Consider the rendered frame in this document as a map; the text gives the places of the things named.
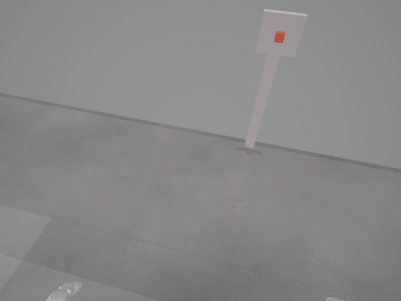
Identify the panel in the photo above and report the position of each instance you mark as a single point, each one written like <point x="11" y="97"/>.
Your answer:
<point x="292" y="24"/>

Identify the button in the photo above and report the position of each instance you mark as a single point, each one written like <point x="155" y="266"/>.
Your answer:
<point x="279" y="37"/>

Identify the left robot hand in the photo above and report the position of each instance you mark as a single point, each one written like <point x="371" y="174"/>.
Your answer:
<point x="65" y="291"/>

